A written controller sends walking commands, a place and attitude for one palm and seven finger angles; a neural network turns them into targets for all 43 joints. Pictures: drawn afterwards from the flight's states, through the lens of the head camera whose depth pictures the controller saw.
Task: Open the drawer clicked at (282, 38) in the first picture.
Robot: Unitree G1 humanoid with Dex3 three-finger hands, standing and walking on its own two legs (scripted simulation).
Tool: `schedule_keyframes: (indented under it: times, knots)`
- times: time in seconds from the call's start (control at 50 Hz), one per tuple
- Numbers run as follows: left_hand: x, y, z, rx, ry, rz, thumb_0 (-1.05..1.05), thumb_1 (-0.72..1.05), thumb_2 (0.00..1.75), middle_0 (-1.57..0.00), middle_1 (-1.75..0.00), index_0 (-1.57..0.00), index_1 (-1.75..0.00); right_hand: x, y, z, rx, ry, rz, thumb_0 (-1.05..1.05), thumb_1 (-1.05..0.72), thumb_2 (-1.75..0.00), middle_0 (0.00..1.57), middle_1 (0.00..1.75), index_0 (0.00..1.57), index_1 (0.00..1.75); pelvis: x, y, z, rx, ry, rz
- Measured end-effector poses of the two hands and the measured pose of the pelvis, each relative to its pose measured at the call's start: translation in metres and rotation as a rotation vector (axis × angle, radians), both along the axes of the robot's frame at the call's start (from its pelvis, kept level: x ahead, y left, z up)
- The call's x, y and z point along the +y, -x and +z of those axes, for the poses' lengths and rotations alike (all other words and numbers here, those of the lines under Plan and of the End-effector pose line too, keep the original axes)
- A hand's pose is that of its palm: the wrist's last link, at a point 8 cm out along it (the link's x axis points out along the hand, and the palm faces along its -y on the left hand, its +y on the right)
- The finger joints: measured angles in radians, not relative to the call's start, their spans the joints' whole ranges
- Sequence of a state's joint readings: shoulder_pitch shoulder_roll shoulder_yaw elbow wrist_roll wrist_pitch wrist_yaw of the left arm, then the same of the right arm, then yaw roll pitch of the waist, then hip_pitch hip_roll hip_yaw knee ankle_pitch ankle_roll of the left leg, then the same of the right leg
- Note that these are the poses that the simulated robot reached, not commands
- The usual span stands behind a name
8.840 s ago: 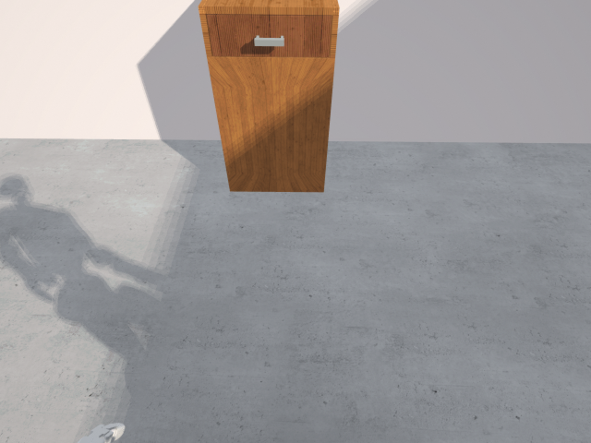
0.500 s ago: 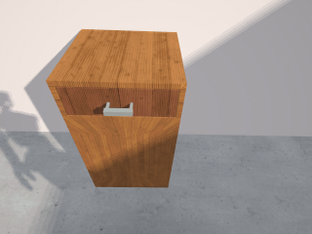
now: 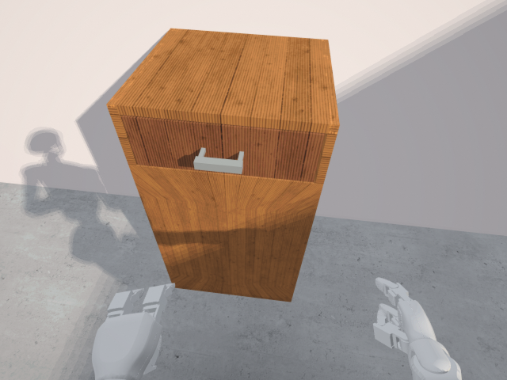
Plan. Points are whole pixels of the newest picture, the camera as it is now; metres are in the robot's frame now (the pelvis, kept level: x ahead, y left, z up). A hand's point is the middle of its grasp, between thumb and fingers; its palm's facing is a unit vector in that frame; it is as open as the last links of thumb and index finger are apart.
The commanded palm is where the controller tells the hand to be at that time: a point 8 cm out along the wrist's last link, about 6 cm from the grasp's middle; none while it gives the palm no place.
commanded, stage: raise the hand with hooked fingers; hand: left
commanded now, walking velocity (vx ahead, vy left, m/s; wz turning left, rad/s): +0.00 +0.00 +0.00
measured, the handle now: (220, 159) +0.55 +0.17 +0.02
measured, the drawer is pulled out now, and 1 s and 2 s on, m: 0.00 0.00 0.00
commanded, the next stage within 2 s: move the hooked fingers above the handle in 1.40 s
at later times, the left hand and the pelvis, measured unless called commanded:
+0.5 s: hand (148, 248) +0.27 +0.21 +0.07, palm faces +0.08 -0.06 -0.99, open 12.0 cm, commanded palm +0.25 +0.21 +0.12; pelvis +0.05 -0.03 +0.02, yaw +1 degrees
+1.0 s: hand (152, 184) +0.34 +0.21 +0.14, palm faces +0.10 -0.04 -0.99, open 13.8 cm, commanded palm +0.31 +0.21 +0.19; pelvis +0.04 -0.04 +0.03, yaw +3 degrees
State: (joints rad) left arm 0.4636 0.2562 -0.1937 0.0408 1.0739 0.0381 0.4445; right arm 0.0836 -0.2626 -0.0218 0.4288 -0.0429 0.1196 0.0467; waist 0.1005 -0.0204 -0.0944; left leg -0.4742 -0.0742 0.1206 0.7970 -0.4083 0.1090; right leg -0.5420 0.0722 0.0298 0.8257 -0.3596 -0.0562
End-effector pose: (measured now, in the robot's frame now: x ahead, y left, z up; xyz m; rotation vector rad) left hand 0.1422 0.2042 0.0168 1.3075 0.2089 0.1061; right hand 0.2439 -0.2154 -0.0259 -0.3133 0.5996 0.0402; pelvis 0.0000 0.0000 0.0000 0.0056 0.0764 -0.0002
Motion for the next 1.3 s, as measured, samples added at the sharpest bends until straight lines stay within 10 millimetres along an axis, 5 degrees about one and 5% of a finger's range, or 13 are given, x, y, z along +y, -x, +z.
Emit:
schedule_keyframes:
  times: [0.12, 0.2, 0.28, 0.38, 0.46, 0.56, 0.68, 0.8, 0.92, 1.08, 1.3]
  knots:
    - [0.037, -0.024, 0.042, -0.136, -0.169, 0.077, 0.01, 0.36, 0.67, -0.26, -0.64, -0.26, -0.64, 0.031, -0.042, -0.011, -0.008, -0.032, 0.126, 0.01, -0.91, -0.9, 0.2, 0.3, 0.2, 0.3, -0.006, -0.013, -0.006, 0.023, 0.026, 0.056]
    - [0.02, -0.06, 0.075, -0.203, -0.103, 0.042, 0.01, 0.27, 0.63, -0.27, -0.7, -0.27, -0.7, 0.046, -0.043, -0.025, 0.038, -0.118, 0.122, 0.01, -0.91, -0.9, 0.2, 0.3, 0.2, 0.3, -0.005, -0.023, -0.002, 0.022, 0.025, 0.067]
    - [-0.005, -0.084, 0.076, -0.152, -0.055, -0.047, 0.01, 0.18, 0.59, -0.27, -0.76, -0.26, -0.76, 0.047, -0.022, -0.039, 0.137, -0.171, 0.091, 0.01, -0.91, -0.89, 0.2, 0.3, 0.2, 0.3, -0.011, -0.034, 0.007, 0.035, 0.003, 0.034]
    - [-0.006, -0.094, 0.068, -0.057, -0.154, -0.108, 0.0, 0.07, 0.54, -0.28, -0.83, -0.27, -0.84, 0.024, 0.007, -0.057, 0.274, -0.151, 0.042, 0.01, -0.91, -0.89, 0.2, 0.3, 0.2, 0.3, -0.02, -0.044, 0.013, 0.04, -0.006, 0.008]
    - [0.005, -0.101, 0.089, -0.091, -0.202, -0.08, 0.0, -0.02, 0.5, -0.29, -0.89, -0.29, -0.9, -0.004, 0.019, -0.068, 0.339, -0.114, -0.017, 0.01, -0.91, -0.89, 0.2, 0.3, 0.2, 0.3, -0.024, -0.051, 0.017, 0.038, -0.005, 0.014]
    - [0.011, -0.12, 0.119, -0.181, -0.19, -0.017, 0.0, -0.14, 0.45, -0.3, -0.97, -0.29, -0.97, -0.036, 0.017, -0.068, 0.346, -0.069, -0.086, 0.01, -0.91, -0.9, 0.2, 0.3, 0.2, 0.3, -0.029, -0.055, 0.021, 0.033, -0.011, 0.031]
    - [0.001, -0.143, 0.123, -0.131, -0.163, -0.033, 0.0, -0.27, 0.39, -0.3, -1.06, -0.3, -1.06, -0.055, -0.001, -0.048, 0.281, -0.042, -0.116, 0.01, -0.91, -0.9, 0.2, 0.3, 0.2, 0.29, -0.037, -0.052, 0.025, 0.015, -0.021, 0.029]
    - [-0.011, -0.151, 0.142, -0.154, -0.186, -0.114, 0.0, -0.4, 0.34, -0.31, -1.14, -0.31, -1.14, -0.053, -0.02, -0.027, 0.193, -0.049, -0.103, 0.01, -0.91, -0.9, 0.2, 0.3, 0.2, 0.29, -0.041, -0.049, 0.029, -0.015, -0.021, 0.028]
    - [0.0, -0.161, 0.173, -0.199, -0.223, -0.064, 0.0, -0.46, 0.31, -0.32, -1.18, -0.32, -1.18, -0.035, -0.024, -0.024, 0.181, -0.097, -0.074, 0.01, -0.91, -0.9, 0.2, 0.3, 0.2, 0.29, -0.042, -0.043, 0.032, -0.038, -0.018, 0.04]
    - [0.008, -0.176, 0.179, -0.091, -0.203, -0.06, 0.0, -0.48, 0.3, -0.32, -1.2, -0.31, -1.2, -0.018, 0.0, -0.034, 0.247, -0.121, -0.052, 0.01, -0.91, -0.9, 0.2, 0.3, 0.2, 0.3, -0.04, -0.034, 0.035, -0.054, -0.016, 0.052]
    - [0.007, -0.157, 0.168, -0.118, -0.191, -0.203, 0.0, -0.49, 0.3, -0.32, -1.2, -0.32, -1.2, -0.029, 0.037, -0.05, 0.342, -0.075, -0.095, 0.01, -0.91, -0.9, 0.2, 0.3, 0.2, 0.3, -0.029, -0.029, 0.035, -0.044, -0.009, 0.043]
